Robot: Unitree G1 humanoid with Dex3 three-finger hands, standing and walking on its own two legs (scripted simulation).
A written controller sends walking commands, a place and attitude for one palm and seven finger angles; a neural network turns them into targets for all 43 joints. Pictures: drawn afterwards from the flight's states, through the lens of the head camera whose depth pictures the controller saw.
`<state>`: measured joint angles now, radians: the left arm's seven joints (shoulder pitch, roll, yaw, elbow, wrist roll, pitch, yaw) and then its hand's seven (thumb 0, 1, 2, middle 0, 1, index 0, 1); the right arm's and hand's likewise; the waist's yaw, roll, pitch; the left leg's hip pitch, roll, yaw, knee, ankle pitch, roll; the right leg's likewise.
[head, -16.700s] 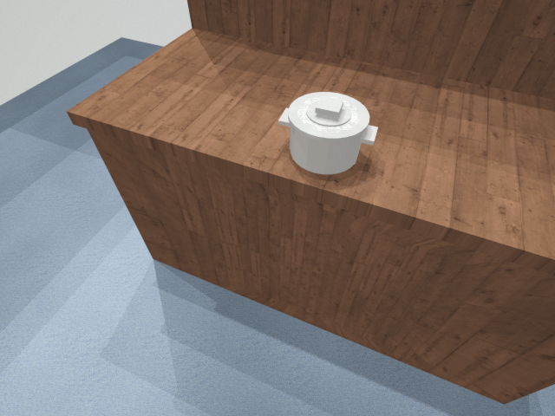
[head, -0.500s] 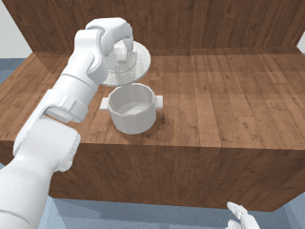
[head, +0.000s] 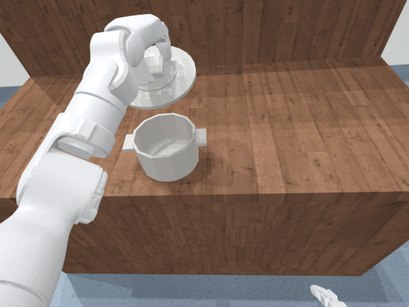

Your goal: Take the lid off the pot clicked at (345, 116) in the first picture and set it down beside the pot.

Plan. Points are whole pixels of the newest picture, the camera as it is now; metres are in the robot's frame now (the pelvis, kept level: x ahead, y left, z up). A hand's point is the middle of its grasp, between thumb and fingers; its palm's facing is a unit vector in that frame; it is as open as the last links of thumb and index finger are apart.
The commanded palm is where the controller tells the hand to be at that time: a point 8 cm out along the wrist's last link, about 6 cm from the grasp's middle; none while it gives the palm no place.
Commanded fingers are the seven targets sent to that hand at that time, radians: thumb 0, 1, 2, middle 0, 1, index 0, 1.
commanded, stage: move the lid sideways beside the pot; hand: left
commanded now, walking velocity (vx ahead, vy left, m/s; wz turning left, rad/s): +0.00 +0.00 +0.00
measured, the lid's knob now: (151, 67) +0.50 +0.09 +0.24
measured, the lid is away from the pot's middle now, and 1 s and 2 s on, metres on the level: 0.02 0.14 0.24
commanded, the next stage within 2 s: lower the lid onto the table in 1.92 s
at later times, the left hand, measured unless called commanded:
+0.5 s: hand (89, 83) +0.44 +0.19 +0.25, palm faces -0.21 -0.02 -0.98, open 8.9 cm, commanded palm +0.44 +0.19 +0.31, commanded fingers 0.00 0.45 1.22 -0.77 -0.95 -0.74 -0.90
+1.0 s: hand (66, 77) +0.47 +0.24 +0.25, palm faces -0.20 -0.04 -0.98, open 8.9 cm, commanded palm +0.45 +0.25 +0.31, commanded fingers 0.00 0.45 1.22 -0.77 -0.95 -0.74 -0.90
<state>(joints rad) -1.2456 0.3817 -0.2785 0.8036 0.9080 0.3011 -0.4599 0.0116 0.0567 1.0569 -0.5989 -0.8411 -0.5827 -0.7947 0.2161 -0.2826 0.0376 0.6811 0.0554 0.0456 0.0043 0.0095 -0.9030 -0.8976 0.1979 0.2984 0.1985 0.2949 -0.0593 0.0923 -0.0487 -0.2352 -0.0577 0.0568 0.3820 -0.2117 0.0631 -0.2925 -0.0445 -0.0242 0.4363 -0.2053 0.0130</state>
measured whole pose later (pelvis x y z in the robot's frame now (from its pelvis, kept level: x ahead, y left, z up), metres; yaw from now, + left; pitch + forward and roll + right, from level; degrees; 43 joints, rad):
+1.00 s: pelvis +0.00 +0.02 +0.00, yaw +1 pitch +5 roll -1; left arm -1.15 0.68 -0.16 0.75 0.92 0.14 -0.57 0.01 0.06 1.05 -0.59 -0.84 -0.58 -0.80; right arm 0.27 -0.30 0.02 0.66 0.08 0.10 0.00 0.01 -0.90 -0.90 0.20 0.30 0.20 0.30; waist -0.08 0.06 -0.02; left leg -0.27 -0.06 0.05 0.41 -0.23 0.09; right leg -0.28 -0.05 -0.04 0.38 -0.18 0.03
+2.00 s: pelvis +0.01 +0.03 +0.00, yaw +2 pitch +7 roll -2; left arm -1.16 0.84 -0.10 0.82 0.96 0.03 -0.58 0.01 0.06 1.05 -0.59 -0.84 -0.58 -0.79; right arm 0.30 -0.31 0.01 0.66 0.08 0.13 -0.01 0.01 -0.90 -0.90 0.20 0.30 0.20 0.30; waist -0.08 0.05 -0.01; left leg -0.32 -0.06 0.02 0.44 -0.24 0.10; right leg -0.30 -0.04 -0.06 0.35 -0.17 0.02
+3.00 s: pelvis +0.01 +0.02 +0.00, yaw +2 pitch +7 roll -2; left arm -1.05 0.81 -0.11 0.91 0.94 -0.02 -0.55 0.01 0.07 1.05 -0.59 -0.84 -0.58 -0.79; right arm 0.26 -0.31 0.01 0.66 0.09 0.14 -0.03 0.01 -0.90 -0.90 0.20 0.30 0.20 0.30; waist -0.08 0.04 -0.01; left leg -0.34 -0.04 0.01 0.47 -0.26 0.08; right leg -0.31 -0.03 -0.07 0.36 -0.18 0.03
